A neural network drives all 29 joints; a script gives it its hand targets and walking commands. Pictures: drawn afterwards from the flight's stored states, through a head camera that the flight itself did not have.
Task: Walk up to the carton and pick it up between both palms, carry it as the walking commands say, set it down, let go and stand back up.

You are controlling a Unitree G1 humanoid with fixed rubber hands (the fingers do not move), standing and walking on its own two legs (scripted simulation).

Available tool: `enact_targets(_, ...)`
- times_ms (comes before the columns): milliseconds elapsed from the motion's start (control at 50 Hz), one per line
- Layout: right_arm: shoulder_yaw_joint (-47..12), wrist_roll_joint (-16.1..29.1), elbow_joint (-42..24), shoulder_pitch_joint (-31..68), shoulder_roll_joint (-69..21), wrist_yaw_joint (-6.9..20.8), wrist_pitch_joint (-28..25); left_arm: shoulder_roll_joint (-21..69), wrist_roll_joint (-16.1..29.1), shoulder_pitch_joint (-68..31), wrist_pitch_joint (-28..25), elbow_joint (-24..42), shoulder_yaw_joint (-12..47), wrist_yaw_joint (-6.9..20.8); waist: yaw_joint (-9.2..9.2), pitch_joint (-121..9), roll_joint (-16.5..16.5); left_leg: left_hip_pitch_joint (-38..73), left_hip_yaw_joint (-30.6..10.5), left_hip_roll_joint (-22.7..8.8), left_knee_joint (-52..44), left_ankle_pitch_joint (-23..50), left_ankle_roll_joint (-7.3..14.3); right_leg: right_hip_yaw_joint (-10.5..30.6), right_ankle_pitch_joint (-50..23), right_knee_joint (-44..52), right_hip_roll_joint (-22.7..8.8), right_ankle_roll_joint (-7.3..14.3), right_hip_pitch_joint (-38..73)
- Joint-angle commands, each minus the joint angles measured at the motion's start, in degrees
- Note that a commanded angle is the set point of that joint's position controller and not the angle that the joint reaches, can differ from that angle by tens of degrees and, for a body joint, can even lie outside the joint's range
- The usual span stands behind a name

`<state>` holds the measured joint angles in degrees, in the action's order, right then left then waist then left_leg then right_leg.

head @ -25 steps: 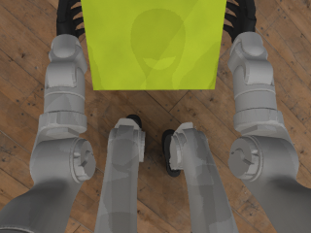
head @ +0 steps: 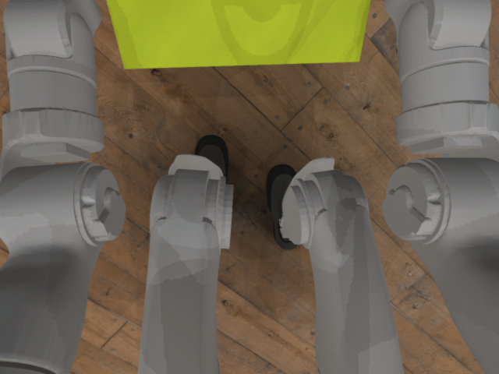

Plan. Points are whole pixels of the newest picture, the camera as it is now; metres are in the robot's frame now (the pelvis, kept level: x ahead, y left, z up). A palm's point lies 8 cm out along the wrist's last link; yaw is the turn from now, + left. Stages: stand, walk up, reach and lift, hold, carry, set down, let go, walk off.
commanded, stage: set down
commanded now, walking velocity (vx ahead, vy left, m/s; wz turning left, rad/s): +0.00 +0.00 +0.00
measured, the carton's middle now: out of the picture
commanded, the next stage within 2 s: none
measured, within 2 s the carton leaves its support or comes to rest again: neither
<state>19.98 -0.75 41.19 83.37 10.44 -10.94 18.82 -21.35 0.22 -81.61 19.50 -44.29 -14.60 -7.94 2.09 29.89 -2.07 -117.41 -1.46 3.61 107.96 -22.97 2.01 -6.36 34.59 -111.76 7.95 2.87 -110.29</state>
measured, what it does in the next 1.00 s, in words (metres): lowers itself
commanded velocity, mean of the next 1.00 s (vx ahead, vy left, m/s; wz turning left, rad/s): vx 0.00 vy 0.00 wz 0.00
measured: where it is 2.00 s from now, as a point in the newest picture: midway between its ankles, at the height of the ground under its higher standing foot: (248, 208)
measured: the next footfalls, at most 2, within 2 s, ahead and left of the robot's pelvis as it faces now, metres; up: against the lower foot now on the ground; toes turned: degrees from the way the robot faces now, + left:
none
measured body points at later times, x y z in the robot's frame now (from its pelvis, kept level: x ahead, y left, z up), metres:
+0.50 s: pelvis +0.02 +0.00 -0.04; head +0.40 +0.04 +0.16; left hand +0.57 +0.23 -0.25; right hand +0.59 -0.13 -0.23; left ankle +0.16 +0.10 -0.42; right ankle +0.10 -0.08 -0.42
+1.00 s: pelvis +0.02 +0.00 -0.06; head +0.40 +0.03 +0.15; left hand +0.58 +0.23 -0.25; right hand +0.60 -0.14 -0.24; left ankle +0.16 +0.10 -0.42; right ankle +0.10 -0.08 -0.42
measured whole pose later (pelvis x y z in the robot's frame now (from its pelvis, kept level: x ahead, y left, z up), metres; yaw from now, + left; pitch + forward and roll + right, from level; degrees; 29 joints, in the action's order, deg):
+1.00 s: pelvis +0.02 +0.00 -0.06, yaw -2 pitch +33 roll -3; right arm 16.9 -0.8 50.9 86.9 14.7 -6.8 15.8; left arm -24.2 2.5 -86.8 13.3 -55.9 -15.6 -1.9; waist 3.0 29.9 -2.3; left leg -125.9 -0.2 0.9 120.7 -27.8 2.3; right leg -7.5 38.9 -124.3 9.7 2.9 -119.0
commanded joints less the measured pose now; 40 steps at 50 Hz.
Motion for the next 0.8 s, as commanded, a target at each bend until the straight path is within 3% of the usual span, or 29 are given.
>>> enact_targets(0, -21.6, 6.8, 4.0, 33.3, -40.2, 21.5, -2.7, 43.2, 9.7, -44.4, -5.7, 8.0, 21.0, 19.6, -0.11, -88.3, 6.5, 40.1, -0.4, -0.8, 1.6, 8.1, 1.0, 9.0, -4.6, 6.4, -1.4, 0.6, 2.5)
enact_targets(40, -22.2, 8.1, 1.6, 37.7, -38.3, 21.2, -4.0, 42.5, 11.0, -47.5, -6.3, 7.5, 21.4, 19.4, -0.04, -90.8, 7.5, 43.4, -0.8, -1.0, 3.0, 11.1, 0.9, 8.7, -5.3, 5.6, -1.6, 0.8, 2.4)
enact_targets(60, -22.7, 7.8, 0.8, 39.0, -37.2, 20.9, -4.3, 42.5, 11.3, -47.3, -6.5, 7.1, 21.2, 19.2, -0.56, -90.8, 6.4, 44.2, -1.5, -0.9, 3.7, 12.5, 1.0, 8.2, -5.9, 4.7, -1.5, 0.5, 2.0)
enact_targets(120, -25.6, 10.6, -2.3, 42.4, -36.6, 19.8, -4.9, 38.8, 13.4, -52.5, -7.6, 12.4, 22.4, 17.9, 0.12, -97.6, 6.1, 49.1, -1.3, -1.2, 5.4, 17.2, 1.2, 8.2, -9.1, 3.5, -1.6, 0.1, 6.3)
enact_targets(140, -26.2, 11.4, -3.5, 43.9, -36.0, 19.4, -5.2, 37.7, 13.4, -53.3, -7.9, 11.8, 22.8, 17.4, 1.14, -97.6, 7.1, 50.5, -1.1, -1.2, 5.8, 17.5, 1.3, 8.4, -8.7, 3.2, -1.6, 0.1, 5.4)
enact_targets(160, -26.0, 11.1, -3.5, 43.7, -34.1, 18.9, -5.3, 37.6, 13.6, -52.9, -7.4, 9.9, 22.6, 17.2, 0.25, -97.5, 6.9, 51.0, -1.4, -1.5, 6.2, 18.0, 1.3, 8.0, -8.8, 3.2, -1.7, 0.2, 5.3)
enact_targets(180, -27.0, 12.0, -3.9, 44.3, -34.2, 18.7, -5.2, 37.3, 13.4, -51.6, -7.4, 9.5, 22.3, 16.9, 1.43, -97.6, 7.0, 51.6, -1.3, -1.4, 6.5, 19.0, 1.5, 8.4, -9.3, 2.8, -1.7, 0.0, 5.9)
enact_targets(200, -26.9, 12.2, -4.0, 44.8, -33.3, 18.4, -5.2, 35.8, 13.9, -52.6, -7.5, 10.5, 21.9, 16.7, 1.39, -96.8, 6.6, 50.8, -1.3, -1.6, 6.6, 18.5, 1.5, 8.3, -9.0, 2.5, -1.6, 0.0, 5.6)
enact_targets(220, -26.5, 12.2, -2.8, 44.4, -32.5, 18.3, -5.3, 35.6, 12.9, -50.9, -7.4, 7.6, 20.8, 16.5, 2.25, -94.0, 7.1, 50.4, -0.9, -1.7, 7.1, 17.6, 1.5, 8.7, -8.1, 2.4, -1.8, 0.1, 5.4)
enact_targets(240, -26.3, 11.8, -2.4, 44.5, -31.5, 18.2, -5.5, 37.0, 12.7, -49.4, -7.2, 5.4, 20.8, 16.5, 1.66, -90.6, 7.8, 48.9, -1.2, -1.6, 7.4, 17.7, 1.2, 8.3, -7.9, 2.0, -1.6, 0.1, 3.4)
enact_targets(280, -24.9, 10.8, 1.8, 41.4, -31.1, 18.6, -5.3, 36.0, 11.1, -45.2, -7.0, 0.0, 18.1, 17.1, 2.58, -81.9, 6.7, 44.2, -1.2, -1.9, 7.7, 14.3, 1.7, 8.9, -5.6, 1.8, -1.9, 0.2, 1.1)
enact_targets(320, -23.2, 9.1, 5.8, 37.9, -31.3, 18.9, -5.0, 35.7, 10.1, -42.0, -7.1, -3.3, 16.1, 17.7, 2.22, -74.1, 6.3, 39.3, -1.4, -1.9, 7.6, 12.0, 1.8, 8.8, -4.3, 1.0, -1.8, 0.3, -0.7)
enact_targets(360, -22.1, 8.6, 8.9, 35.8, -32.2, 19.1, -4.8, 34.5, 9.6, -42.4, -7.8, -2.8, 15.5, 18.0, 2.79, -72.2, 6.6, 37.4, -1.2, -1.9, 8.6, 12.3, 1.8, 9.6, -6.0, 0.4, -1.8, 0.3, -0.2)
enact_targets(380, -22.3, 8.6, 7.9, 35.8, -31.8, 19.3, -4.9, 33.8, 10.2, -41.7, -7.9, -2.8, 15.6, 18.3, 2.11, -71.4, 5.7, 35.8, -1.1, -2.1, 8.8, 12.4, 1.9, 9.6, -6.7, 0.0, -1.8, 0.1, 0.2)
enact_targets(440, -25.0, 10.7, 4.2, 38.0, -33.1, 19.1, -5.9, 35.2, 10.8, -42.3, -8.5, 0.1, 16.8, 18.0, 3.62, -77.5, 5.5, 40.4, -1.4, -1.9, 10.2, 19.0, 2.2, 9.8, -11.7, -1.2, -1.4, -0.2, 2.9)
enact_targets(460, -25.9, 11.5, 5.5, 37.9, -34.1, 19.1, -5.9, 34.8, 10.7, -41.8, -8.8, -0.1, 16.3, 17.7, 5.02, -78.2, 5.2, 41.3, -1.6, -2.0, 10.6, 20.3, 2.4, 9.8, -12.5, -1.9, -1.4, -0.2, 3.1)
enact_targets(480, -27.1, 12.4, 2.8, 39.1, -33.2, 19.0, -6.5, 35.2, 11.6, -41.6, -8.6, 1.4, 17.1, 17.7, 4.15, -79.4, 4.5, 41.0, -1.9, -2.2, 11.2, 21.5, 2.4, 9.7, -14.4, -2.3, -1.5, -0.5, 3.5)
enact_targets(500, -28.2, 13.1, 1.6, 40.2, -33.4, 18.8, -6.9, 35.9, 11.2, -39.3, -8.6, -1.2, 16.4, 17.6, 5.42, -79.9, 3.6, 41.7, -1.7, -1.9, 11.5, 22.7, 2.6, 9.4, -14.6, -2.7, -1.4, -0.4, 4.1)
enact_targets(560, -28.6, 13.8, 2.3, 40.5, -34.0, 18.3, -7.0, 35.6, 11.1, -39.2, -8.8, -1.3, 15.7, 17.8, 6.23, -77.7, 3.1, 38.8, -1.5, -1.9, 12.0, 21.4, 2.6, 10.1, -15.2, -2.8, -1.5, -0.4, 5.0)
enact_targets(580, -28.1, 13.5, 3.9, 38.9, -34.5, 18.4, -6.8, 34.9, 10.4, -38.3, -8.6, -2.7, 15.1, 18.0, 5.41, -75.7, 2.3, 37.7, -1.5, -2.1, 11.6, 20.6, 2.8, 9.9, -15.2, -2.8, -1.5, -0.7, 4.9)
enact_targets(640, -28.0, 14.2, 4.3, 38.6, -35.3, 18.5, -6.8, 34.2, 9.4, -37.2, -8.7, -3.3, 13.6, 18.6, 7.71, -72.9, 1.7, 33.6, -0.6, -2.2, 11.8, 18.0, 3.0, 10.8, -14.7, -2.8, -1.7, -0.6, 6.0)
enact_targets(740, -26.3, 12.7, 6.4, 37.7, -35.5, 19.1, -6.0, 34.5, 9.0, -37.8, -8.2, -5.7, 12.9, 19.3, 6.20, -67.6, 1.0, 30.7, -1.2, -2.2, 11.7, 14.5, 3.4, 10.9, -11.2, -3.2, -1.8, -0.4, 2.5)
enact_targets(780, -26.1, 12.8, 6.0, 37.9, -35.2, 19.5, -6.0, 34.6, 8.1, -35.9, -8.0, -6.9, 12.2, 19.6, 7.28, -65.3, 2.2, 30.2, -0.8, -2.3, 11.6, 14.1, 3.3, 11.2, -10.4, -3.1, -1.6, -0.6, 0.8)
